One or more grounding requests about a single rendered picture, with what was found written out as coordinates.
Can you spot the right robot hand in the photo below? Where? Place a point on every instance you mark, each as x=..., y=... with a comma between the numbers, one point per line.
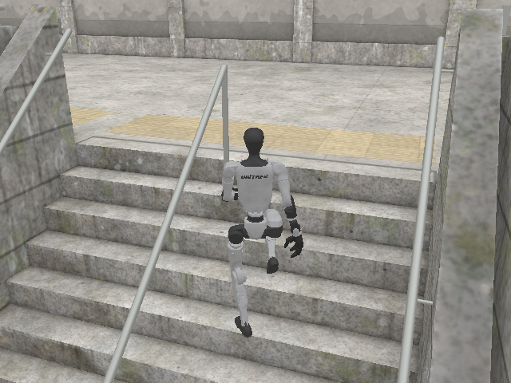
x=298, y=244

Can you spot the robot right upper arm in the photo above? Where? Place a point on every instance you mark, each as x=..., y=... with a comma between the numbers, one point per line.
x=283, y=182

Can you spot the left robot shin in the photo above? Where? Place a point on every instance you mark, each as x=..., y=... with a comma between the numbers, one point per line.
x=241, y=298

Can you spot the right robot forearm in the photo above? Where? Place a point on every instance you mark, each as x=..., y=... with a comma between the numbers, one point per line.
x=292, y=219

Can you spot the robot left upper arm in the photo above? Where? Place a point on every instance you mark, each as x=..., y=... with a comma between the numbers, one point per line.
x=228, y=180

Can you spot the left robot thigh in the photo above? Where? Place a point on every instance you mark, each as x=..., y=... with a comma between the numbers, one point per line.
x=235, y=251

